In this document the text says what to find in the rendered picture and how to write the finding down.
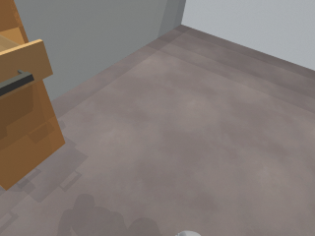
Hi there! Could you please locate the drawer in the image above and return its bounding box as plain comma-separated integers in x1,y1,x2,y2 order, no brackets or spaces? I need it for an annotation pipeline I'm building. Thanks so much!
0,34,53,100

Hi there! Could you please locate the handle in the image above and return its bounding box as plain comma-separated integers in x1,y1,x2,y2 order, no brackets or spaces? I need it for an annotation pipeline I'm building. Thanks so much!
0,69,34,96

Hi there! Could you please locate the cabinet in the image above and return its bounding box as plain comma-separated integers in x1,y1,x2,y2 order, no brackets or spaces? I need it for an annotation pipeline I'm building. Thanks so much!
0,0,66,191

